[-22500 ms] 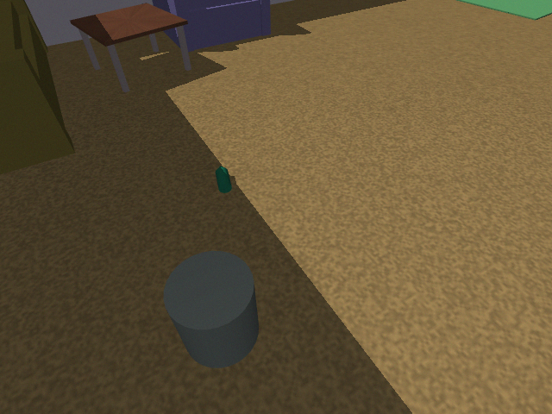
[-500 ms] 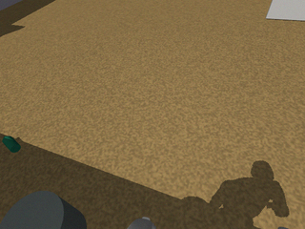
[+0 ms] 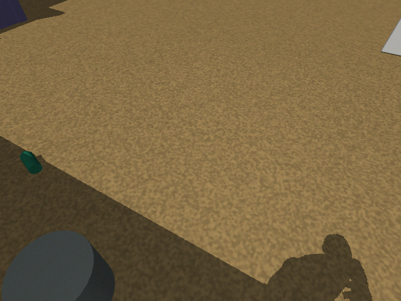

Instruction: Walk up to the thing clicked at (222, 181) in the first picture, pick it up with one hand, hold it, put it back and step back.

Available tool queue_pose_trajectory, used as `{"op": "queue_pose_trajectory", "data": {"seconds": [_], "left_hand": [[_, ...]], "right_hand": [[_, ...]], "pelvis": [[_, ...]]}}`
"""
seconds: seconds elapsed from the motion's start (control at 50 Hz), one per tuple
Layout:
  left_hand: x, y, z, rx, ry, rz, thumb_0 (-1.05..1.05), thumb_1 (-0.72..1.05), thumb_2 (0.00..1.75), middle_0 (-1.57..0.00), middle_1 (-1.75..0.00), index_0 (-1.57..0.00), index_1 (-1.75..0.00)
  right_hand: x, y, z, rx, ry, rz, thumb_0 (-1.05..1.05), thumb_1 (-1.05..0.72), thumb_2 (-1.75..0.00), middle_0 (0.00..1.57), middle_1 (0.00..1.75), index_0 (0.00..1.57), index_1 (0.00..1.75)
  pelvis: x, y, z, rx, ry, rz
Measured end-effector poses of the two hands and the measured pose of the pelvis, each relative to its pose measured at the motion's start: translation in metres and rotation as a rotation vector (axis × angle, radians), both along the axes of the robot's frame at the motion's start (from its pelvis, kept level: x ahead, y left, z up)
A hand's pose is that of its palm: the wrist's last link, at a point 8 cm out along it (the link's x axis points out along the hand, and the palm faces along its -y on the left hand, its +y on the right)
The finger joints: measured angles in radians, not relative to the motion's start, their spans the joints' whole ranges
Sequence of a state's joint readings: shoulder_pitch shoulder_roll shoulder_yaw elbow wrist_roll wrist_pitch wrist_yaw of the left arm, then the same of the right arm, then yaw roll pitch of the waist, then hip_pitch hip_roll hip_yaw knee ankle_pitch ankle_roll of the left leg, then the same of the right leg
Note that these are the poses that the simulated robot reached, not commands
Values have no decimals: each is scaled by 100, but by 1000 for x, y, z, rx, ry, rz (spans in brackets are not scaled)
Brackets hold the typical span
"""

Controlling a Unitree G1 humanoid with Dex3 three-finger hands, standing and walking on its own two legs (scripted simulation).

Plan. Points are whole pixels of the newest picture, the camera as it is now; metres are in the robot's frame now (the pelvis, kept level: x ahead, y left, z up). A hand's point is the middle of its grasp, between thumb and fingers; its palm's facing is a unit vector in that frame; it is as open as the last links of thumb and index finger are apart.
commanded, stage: walk up
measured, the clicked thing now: (29, 160) +0.98 +1.07 -0.71
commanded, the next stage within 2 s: stand in 0.62 s
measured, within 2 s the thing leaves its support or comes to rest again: neither
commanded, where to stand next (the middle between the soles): +0.09 -0.02 m, yaw -1 degrees
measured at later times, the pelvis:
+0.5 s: pelvis +0.01 +0.00 +0.02, yaw +3 degrees
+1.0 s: pelvis +0.02 -0.01 +0.03, yaw +1 degrees
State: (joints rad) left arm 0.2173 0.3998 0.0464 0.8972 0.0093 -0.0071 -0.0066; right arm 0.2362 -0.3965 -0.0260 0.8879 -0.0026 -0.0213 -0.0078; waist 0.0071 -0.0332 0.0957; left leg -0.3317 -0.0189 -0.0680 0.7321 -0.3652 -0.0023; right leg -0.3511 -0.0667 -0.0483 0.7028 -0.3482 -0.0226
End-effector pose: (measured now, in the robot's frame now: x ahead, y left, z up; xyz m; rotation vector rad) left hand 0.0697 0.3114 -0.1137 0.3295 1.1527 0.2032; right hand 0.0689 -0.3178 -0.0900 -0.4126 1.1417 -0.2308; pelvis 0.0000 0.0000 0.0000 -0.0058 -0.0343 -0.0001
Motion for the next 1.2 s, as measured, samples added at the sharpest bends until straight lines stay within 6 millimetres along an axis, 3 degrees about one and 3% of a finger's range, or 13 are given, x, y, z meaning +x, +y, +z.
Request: {"op": "queue_pose_trajectory", "data": {"seconds": [0.12,0.32,0.66,0.84,1.2], "left_hand": [[-6,-12,0,-22,15,2,1,90,90,-20,-30,-20,-30],[4,-5,9,-34,0,46,1,90,90,-20,-30,-20,-30],[0,-13,20,-33,48,77,1,90,90,-20,-30,-20,-30],[2,-20,20,-30,93,60,1,90,90,-20,-30,-20,-30],[31,-25,28,-18,51,40,1,90,90,-20,-30,-20,-30]], "right_hand": [[19,4,-6,20,-27,8,1,-90,-90,20,30,21,30],[23,23,-2,60,20,52,1,-90,-90,20,30,21,30],[46,15,7,64,27,48,1,-90,-90,20,30,21,30],[43,12,5,83,58,7,1,-90,-90,20,30,20,30],[42,10,3,97,75,-28,1,-91,-90,20,30,20,30]], "pelvis": [[-3,-1,1,1,-12,19],[2,-1,13,-4,-5,33],[8,-8,26,0,-3,47],[16,-10,30,3,4,29],[26,-14,33,6,3,22]]}}
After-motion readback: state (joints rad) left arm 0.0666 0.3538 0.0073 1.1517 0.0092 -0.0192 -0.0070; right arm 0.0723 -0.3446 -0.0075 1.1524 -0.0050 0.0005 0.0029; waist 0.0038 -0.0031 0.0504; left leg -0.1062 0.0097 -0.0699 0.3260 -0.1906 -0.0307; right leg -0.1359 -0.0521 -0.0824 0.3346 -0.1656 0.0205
